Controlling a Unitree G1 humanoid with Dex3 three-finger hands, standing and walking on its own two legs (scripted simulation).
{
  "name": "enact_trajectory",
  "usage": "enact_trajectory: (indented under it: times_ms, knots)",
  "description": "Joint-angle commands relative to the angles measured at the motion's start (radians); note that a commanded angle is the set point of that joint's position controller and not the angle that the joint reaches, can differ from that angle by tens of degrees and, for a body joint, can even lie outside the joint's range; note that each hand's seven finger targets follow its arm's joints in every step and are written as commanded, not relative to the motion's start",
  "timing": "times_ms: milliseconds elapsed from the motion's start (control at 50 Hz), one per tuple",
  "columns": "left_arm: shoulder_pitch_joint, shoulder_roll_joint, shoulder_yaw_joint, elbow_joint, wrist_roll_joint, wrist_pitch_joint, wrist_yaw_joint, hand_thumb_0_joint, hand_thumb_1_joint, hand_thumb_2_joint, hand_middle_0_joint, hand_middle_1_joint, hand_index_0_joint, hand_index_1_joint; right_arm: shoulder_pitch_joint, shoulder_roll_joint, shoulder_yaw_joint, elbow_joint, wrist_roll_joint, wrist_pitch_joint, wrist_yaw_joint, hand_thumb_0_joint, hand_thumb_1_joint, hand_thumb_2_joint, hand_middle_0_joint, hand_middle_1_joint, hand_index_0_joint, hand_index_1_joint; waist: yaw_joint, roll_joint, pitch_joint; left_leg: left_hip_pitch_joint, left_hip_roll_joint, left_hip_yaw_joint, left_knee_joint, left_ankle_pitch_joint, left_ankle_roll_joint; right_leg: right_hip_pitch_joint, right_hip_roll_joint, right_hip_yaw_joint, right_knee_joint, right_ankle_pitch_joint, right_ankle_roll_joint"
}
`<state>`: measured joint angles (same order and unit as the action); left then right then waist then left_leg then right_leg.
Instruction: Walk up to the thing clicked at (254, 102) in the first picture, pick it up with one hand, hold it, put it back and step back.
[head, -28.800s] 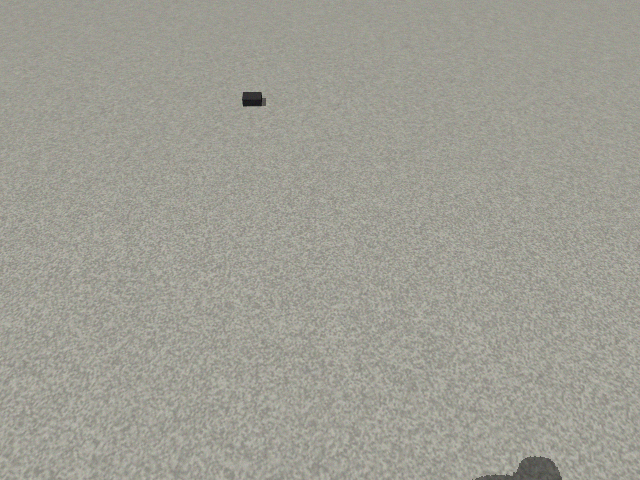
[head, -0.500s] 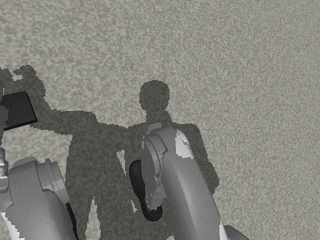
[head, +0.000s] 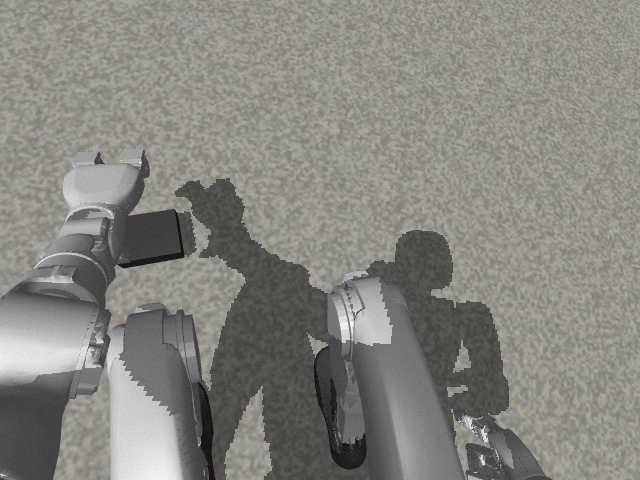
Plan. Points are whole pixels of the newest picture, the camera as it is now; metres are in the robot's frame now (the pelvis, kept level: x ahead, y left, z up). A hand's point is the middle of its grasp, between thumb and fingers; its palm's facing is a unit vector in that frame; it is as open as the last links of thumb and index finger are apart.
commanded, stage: withdraw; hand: left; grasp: from above
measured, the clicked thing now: (148, 238) +0.48 +0.19 -0.34
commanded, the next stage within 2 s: home in 0.14 s
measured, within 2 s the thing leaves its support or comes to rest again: neither
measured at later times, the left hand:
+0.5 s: hand (89, 206) +0.48 +0.22 -0.15, palm faces -0.40 -0.12 -0.91, open 12.3 cm
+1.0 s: hand out of the picture +0.30 +0.21 +0.07, palm faces -0.19 -0.78 -0.60, open 7.5 cm
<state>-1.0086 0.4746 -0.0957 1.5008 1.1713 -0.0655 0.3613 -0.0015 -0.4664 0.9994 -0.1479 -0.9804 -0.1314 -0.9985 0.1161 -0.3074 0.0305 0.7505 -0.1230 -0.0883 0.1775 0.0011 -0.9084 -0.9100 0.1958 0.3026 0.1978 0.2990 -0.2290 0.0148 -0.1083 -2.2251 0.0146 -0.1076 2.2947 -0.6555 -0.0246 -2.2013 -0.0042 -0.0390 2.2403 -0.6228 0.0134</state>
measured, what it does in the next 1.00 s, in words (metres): rises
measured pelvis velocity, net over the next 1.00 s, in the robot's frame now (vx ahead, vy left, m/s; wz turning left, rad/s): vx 0.02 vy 0.00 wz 0.05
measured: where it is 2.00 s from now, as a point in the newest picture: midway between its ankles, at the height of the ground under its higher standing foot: (272, 448)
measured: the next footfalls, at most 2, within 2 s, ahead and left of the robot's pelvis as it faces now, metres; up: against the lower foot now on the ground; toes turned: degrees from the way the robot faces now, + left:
none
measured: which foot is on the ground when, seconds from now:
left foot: down 0.00-1.00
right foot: down 0.00-1.00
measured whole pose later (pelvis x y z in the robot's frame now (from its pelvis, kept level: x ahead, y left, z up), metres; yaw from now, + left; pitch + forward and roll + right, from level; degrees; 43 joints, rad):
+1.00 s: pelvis +0.02 +0.00 +0.18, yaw +3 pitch +28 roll -4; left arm -0.10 0.31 -0.07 0.40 0.38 0.20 0.14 0.01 0.87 0.90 -0.21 -0.30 -0.21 -0.31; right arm 0.06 -0.26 -0.02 0.59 0.03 -0.06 -0.02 0.01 -0.90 -0.90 0.20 0.30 0.20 0.30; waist -0.04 0.03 -0.22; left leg -1.61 0.02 -0.08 1.74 -0.62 -0.02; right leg -1.58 -0.02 -0.05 1.69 -0.60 0.01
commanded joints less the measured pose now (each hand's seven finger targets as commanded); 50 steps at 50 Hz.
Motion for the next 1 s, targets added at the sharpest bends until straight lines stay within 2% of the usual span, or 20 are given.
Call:
enact_trajectory:
  times_ms: [0, 80, 120, 180, 200, 220, 260, 280, 300, 320, 340, 380, 400, 440, 480, 540, 620, 760, 820, 980]
  knots:
    - [-0.268, 0.217, 0.046, -0.014, 0.037, -0.027, 0.094, 0.000, -0.394, 0.918, -0.182, -0.915, -0.181, -0.916, 0.183, -0.197, -0.045, -0.019, -0.017, -0.020, -0.030, 0.000, -0.897, -0.901, 0.200, 0.300, 0.200, 0.300, -0.039, 0.080, -0.512, 0.233, -0.044, 0.097, -0.183, -0.001, 0.061, 0.354, 0.046, -0.041, -0.239, -0.002, -0.046]
    - [-0.375, 0.285, 0.086, -0.063, 0.067, -0.054, 0.171, 0.000, -0.401, 0.911, -0.174, -0.917, -0.180, -0.911, 0.203, -0.206, -0.039, -0.018, -0.037, -0.041, -0.031, 0.000, -0.899, -0.899, 0.200, 0.300, 0.200, 0.300, -0.052, 0.181, -0.581, 0.304, -0.033, 0.097, -0.154, 0.033, 0.053, 0.338, 0.042, -0.051, -0.203, 0.038, -0.049]
    - [-0.409, 0.359, 0.153, -0.180, 0.062, -0.064, 0.205, 0.000, -0.417, 0.913, -0.158, -0.925, -0.168, -0.914, 0.230, -0.222, -0.053, -0.015, -0.041, -0.045, -0.029, 0.000, -0.900, -0.898, 0.200, 0.300, 0.200, 0.300, -0.025, 0.251, -0.692, 0.389, -0.032, 0.103, -0.146, 0.095, 0.045, 0.364, 0.031, -0.063, -0.188, 0.104, -0.048]
    - [-0.357, 0.315, 0.150, -0.224, 0.060, -0.049, 0.227, 0.000, -0.372, 0.888, -0.217, -0.851, -0.194, -0.840, 0.234, -0.223, -0.075, -0.006, -0.054, -0.052, -0.009, 0.000, -0.888, -0.895, 0.200, 0.301, 0.200, 0.301, -0.040, 0.327, -0.739, 0.479, -0.025, 0.102, -0.144, 0.143, 0.035, 0.330, 0.027, -0.093, -0.150, 0.175, -0.057]
    - [-0.330, 0.306, 0.153, -0.282, 0.042, -0.041, 0.226, 0.000, -0.296, 0.941, -0.228, -0.771, -0.203, -0.760, 0.238, -0.220, -0.086, -0.005, -0.047, -0.044, -0.007, 0.000, -0.888, -0.895, 0.200, 0.300, 0.200, 0.301, -0.019, 0.362, -0.803, 0.517, -0.024, 0.100, -0.167, 0.160, 0.030, 0.352, 0.029, -0.095, -0.152, 0.195, -0.059]
    - [-0.339, 0.326, 0.171, -0.322, 0.026, -0.032, 0.225, 0.000, -0.376, 0.880, -0.197, -0.851, -0.207, -0.840, 0.243, -0.228, -0.101, -0.003, -0.042, -0.040, -0.006, 0.000, -0.905, -0.899, 0.200, 0.300, 0.200, 0.300, -0.013, 0.386, -0.841, 0.548, -0.024, 0.100, -0.173, 0.174, 0.029, 0.343, 0.023, -0.098, -0.151, 0.207, -0.061]
    - [-0.287, 0.276, 0.145, -0.305, 0.008, -0.005, 0.200, 0.000, -0.376, 0.873, -0.198, -0.851, -0.209, -0.840, 0.259, -0.228, -0.117, 0.013, -0.033, -0.030, 0.002, 0.000, -0.904, -0.899, 0.200, 0.300, 0.200, 0.300, -0.010, 0.378, -0.840, 0.568, -0.020, 0.097, -0.187, 0.203, 0.027, 0.341, 0.025, -0.105, -0.155, 0.236, -0.062]
    - [-0.294, 0.236, 0.117, -0.269, -0.001, 0.007, 0.184, 0.000, -0.296, 0.929, -0.224, -0.771, -0.201, -0.760, 0.273, -0.224, -0.116, 0.020, -0.031, -0.025, 0.008, 0.000, -0.888, -0.895, 0.200, 0.301, 0.200, 0.301, -0.034, 0.343, -0.808, 0.543, -0.017, 0.097, -0.176, 0.199, 0.033, 0.342, 0.031, -0.106, -0.163, 0.246, -0.059]
    - [-0.309, 0.181, 0.083, -0.242, -0.017, 0.014, 0.163, 0.000, -0.376, 0.872, -0.194, -0.851, -0.207, -0.840, 0.286, -0.212, -0.113, 0.034, -0.031, -0.025, 0.013, 0.000, -0.903, -0.898, 0.200, 0.300, 0.200, 0.300, -0.051, 0.299, -0.759, 0.503, -0.019, 0.097, -0.171, 0.176, 0.040, 0.340, 0.035, -0.108, -0.179, 0.234, -0.056]
    - [-0.316, 0.192, 0.086, -0.266, -0.033, 0.016, 0.148, 0.000, -0.296, 0.935, -0.225, -0.771, -0.202, -0.760, 0.299, -0.213, -0.112, 0.043, -0.027, -0.021, 0.013, 0.000, -0.888, -0.895, 0.200, 0.300, 0.200, 0.300, -0.044, 0.287, -0.757, 0.482, -0.022, 0.101, -0.174, 0.176, 0.046, 0.370, 0.037, -0.102, -0.199, 0.234, -0.052]
    - [-0.271, 0.237, 0.121, -0.316, -0.053, 0.023, 0.131, 0.000, -0.216, 0.961, -0.230, -0.715, -0.207, -0.737, 0.316, -0.223, -0.123, 0.040, -0.013, -0.015, 0.010, 0.000, -0.888, -0.895, 0.200, 0.300, 0.200, 0.300, 0.000, 0.283, -0.835, 0.509, -0.025, 0.102, -0.193, 0.216, 0.046, 0.429, 0.035, -0.098, -0.207, 0.259, -0.051]
    - [-0.161, 0.228, 0.127, -0.292, -0.083, 0.046, 0.095, 0.000, -0.056, 0.950, -0.225, -0.654, -0.205, -0.673, 0.310, -0.227, -0.133, 0.024, 0.007, -0.005, 0.009, 0.000, -0.890, -0.896, 0.200, 0.300, 0.200, 0.300, 0.036, 0.250, -0.831, 0.533, -0.026, 0.099, -0.229, 0.247, 0.046, 0.455, 0.029, -0.097, -0.220, 0.274, -0.054]
    - [-0.138, 0.201, 0.119, -0.296, -0.102, 0.056, 0.075, 0.000, 0.024, 0.920, -0.217, -0.595, -0.201, -0.611, 0.307, -0.225, -0.137, 0.016, 0.019, 0.004, 0.006, 0.000, -0.891, -0.896, 0.200, 0.300, 0.200, 0.300, 0.030, 0.201, -0.813, 0.525, -0.025, 0.091, -0.243, 0.242, 0.049, 0.455, 0.032, -0.097, -0.235, 0.273, -0.053]
    - [-0.099, 0.155, 0.105, -0.352, -0.146, 0.062, 0.031, 0.000, 0.184, 0.904, -0.212, -0.535, -0.198, -0.547, 0.302, -0.216, -0.145, -0.007, 0.039, 0.020, 0.000, 0.000, -0.893, -0.897, 0.200, 0.300, 0.200, 0.300, 0.038, 0.190, -0.792, 0.515, -0.029, 0.088, -0.278, 0.229, 0.050, 0.481, 0.030, -0.089, -0.260, 0.263, -0.053]
    - [-0.012, 0.213, 0.155, -0.439, -0.193, 0.073, -0.002, 0.000, 0.335, 0.884, -0.205, -0.468, -0.195, -0.478, 0.288, -0.213, -0.151, -0.035, 0.060, 0.037, -0.010, 0.000, -0.895, -0.898, 0.200, 0.300, 0.200, 0.300, 0.077, 0.139, -0.790, 0.521, -0.029, 0.084, -0.317, 0.199, 0.057, 0.535, 0.030, -0.079, -0.307, 0.235, -0.050]
    - [0.133, 0.121, 0.117, -0.605, -0.293, 0.095, -0.068, 0.000, 0.575, 0.910, -0.206, -0.401, -0.200, -0.407, 0.229, -0.189, -0.153, -0.107, 0.085, 0.058, -0.024, 0.000, -0.897, -0.899, 0.200, 0.300, 0.200, 0.300, 0.090, 0.094, -0.764, 0.526, -0.031, 0.086, -0.386, 0.149, 0.062, 0.607, 0.027, -0.060, -0.389, 0.198, -0.044]
    - [0.273, 0.093, 0.115, -0.825, -0.421, 0.117, -0.141, 0.000, 0.895, 0.912, -0.202, -0.310, -0.202, -0.311, 0.159, -0.162, -0.157, -0.164, 0.109, 0.068, -0.062, 0.000, -0.899, -0.900, 0.200, 0.300, 0.200, 0.300, 0.115, 0.047, -0.708, 0.561, -0.028, 0.080, -0.470, 0.093, 0.064, 0.675, 0.026, -0.039, -0.484, 0.147, -0.039]
    - [0.432, -0.001, 0.073, -1.136, -0.589, 0.140, -0.185, 0.000, 0.900, 0.899, -0.199, -0.298, -0.199, -0.297, 0.069, -0.120, -0.142, -0.221, 0.129, 0.048, -0.133, 0.000, -0.900, -0.900, 0.200, 0.300, 0.200, 0.300, 0.128, 0.082, -0.619, 0.735, -0.020, 0.062, -0.645, 0.003, 0.050, 0.737, 0.019, -0.016, -0.637, 0.057, -0.042]
    - [0.544, -0.006, 0.091, -1.209, -0.664, 0.166, -0.186, 0.000, 0.900, 0.899, -0.199, -0.298, -0.199, -0.298, 0.038, -0.117, -0.132, -0.234, 0.142, 0.026, -0.163, 0.000, -0.900, -0.900, 0.200, 0.300, 0.200, 0.300, 0.148, 0.092, -0.587, 0.835, -0.016, 0.047, -0.731, -0.020, 0.042, 0.775, 0.014, -0.013, -0.697, 0.035, -0.042]
    - [0.792, -0.061, 0.069, -1.381, -0.892, 0.265, -0.204, 0.000, 0.900, 0.899, -0.199, -0.298, -0.199, -0.298, -0.026, -0.090, -0.096, -0.275, 0.161, -0.022, -0.231, 0.000, -0.900, -0.900, 0.200, 0.300, 0.200, 0.300, 0.137, 0.090, -0.489, 1.036, -0.014, 0.033, -0.922, -0.023, 0.041, 0.934, 0.010, -0.002, -0.878, 0.031, -0.034]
